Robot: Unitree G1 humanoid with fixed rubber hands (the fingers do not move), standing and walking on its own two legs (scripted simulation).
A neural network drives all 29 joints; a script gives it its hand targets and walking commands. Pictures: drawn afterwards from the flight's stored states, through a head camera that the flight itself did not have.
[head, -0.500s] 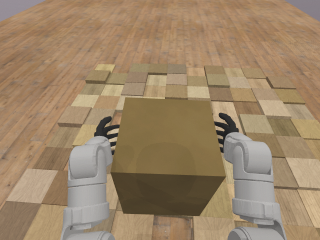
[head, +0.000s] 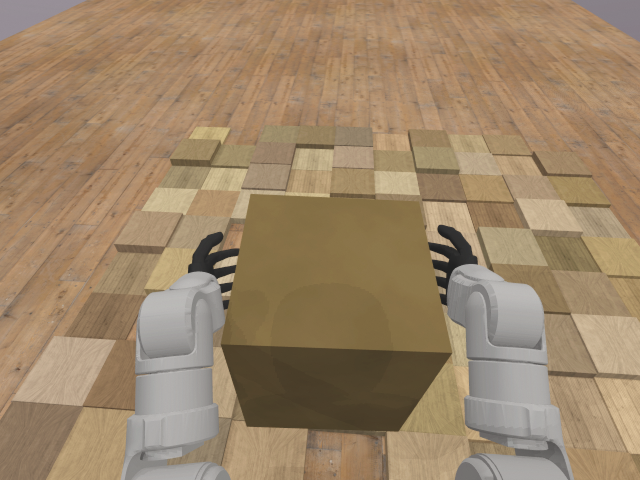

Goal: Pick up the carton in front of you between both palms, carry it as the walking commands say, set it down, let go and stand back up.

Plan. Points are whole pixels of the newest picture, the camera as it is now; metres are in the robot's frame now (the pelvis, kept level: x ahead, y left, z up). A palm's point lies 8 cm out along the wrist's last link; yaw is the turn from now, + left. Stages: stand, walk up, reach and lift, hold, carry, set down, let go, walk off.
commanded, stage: carry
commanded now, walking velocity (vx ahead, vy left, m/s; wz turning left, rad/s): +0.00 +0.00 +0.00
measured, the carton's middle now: (328, 319) +0.33 +0.00 +0.05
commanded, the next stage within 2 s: none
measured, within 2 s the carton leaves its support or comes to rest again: neither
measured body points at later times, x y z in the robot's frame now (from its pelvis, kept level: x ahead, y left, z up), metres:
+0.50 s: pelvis +0.00 +0.00 +0.00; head -0.01 +0.00 +0.45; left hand +0.34 +0.15 +0.11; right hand +0.34 -0.15 +0.11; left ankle -0.04 +0.08 -0.73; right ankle +0.08 -0.09 -0.73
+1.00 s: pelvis +0.12 -0.02 +0.01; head +0.14 -0.03 +0.46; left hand +0.46 +0.14 +0.11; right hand +0.47 -0.17 +0.12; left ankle +0.17 +0.11 -0.69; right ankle +0.08 -0.10 -0.73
